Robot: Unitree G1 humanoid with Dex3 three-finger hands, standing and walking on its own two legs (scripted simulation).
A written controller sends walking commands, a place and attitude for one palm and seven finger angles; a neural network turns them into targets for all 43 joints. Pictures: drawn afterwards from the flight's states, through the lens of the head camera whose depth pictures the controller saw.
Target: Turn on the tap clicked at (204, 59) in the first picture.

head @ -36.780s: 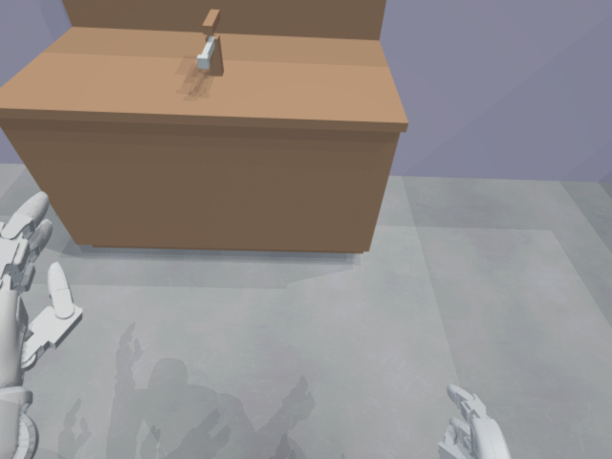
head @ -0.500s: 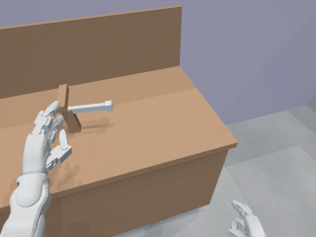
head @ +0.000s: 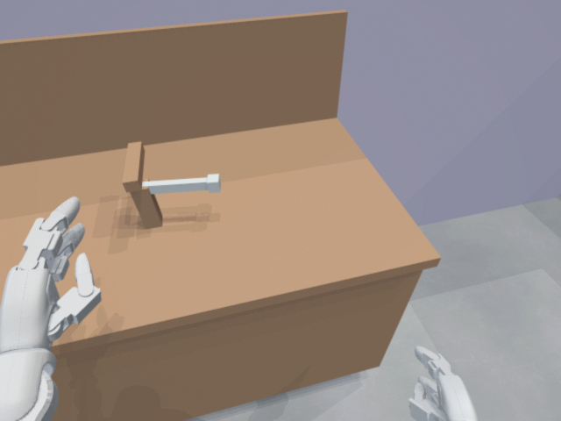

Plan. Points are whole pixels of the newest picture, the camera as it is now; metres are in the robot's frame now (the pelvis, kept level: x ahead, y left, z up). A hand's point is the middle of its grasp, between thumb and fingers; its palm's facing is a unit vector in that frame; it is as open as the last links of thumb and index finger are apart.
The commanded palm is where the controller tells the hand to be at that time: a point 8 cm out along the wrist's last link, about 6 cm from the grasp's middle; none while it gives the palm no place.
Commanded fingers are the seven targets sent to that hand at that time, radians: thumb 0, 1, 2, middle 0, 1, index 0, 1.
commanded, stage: draw the hand back beside the body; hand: left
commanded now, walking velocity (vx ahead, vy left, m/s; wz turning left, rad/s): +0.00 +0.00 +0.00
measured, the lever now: (214, 183) +0.55 +0.22 +0.03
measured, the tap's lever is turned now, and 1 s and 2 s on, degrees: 81 81 81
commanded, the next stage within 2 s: step back with the hand held close in 0.06 s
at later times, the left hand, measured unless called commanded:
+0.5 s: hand (108, 297) +0.20 +0.23 +0.14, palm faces +0.26 -0.87 -0.41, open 7.5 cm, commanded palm +0.16 +0.28 +0.17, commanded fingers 0.00 0.90 0.90 -0.20 -0.30 -0.20 -0.30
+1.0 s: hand (30, 337) +0.14 +0.28 +0.15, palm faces +0.36 -0.83 -0.42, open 7.5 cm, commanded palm +0.08 +0.32 +0.17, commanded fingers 0.00 0.90 0.90 -0.20 -0.30 -0.20 -0.30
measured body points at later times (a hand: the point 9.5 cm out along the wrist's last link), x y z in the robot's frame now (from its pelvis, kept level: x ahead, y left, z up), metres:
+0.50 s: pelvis -0.02 +0.01 +0.00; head -0.01 -0.01 +0.45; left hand +0.18 +0.28 +0.16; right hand +0.16 -0.24 -0.09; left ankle +0.02 +0.07 -0.74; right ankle -0.01 -0.08 -0.74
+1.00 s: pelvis -0.08 +0.04 -0.01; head -0.05 +0.06 +0.43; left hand +0.12 +0.32 +0.17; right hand +0.10 -0.20 -0.08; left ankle +0.02 +0.07 -0.74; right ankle -0.06 -0.09 -0.72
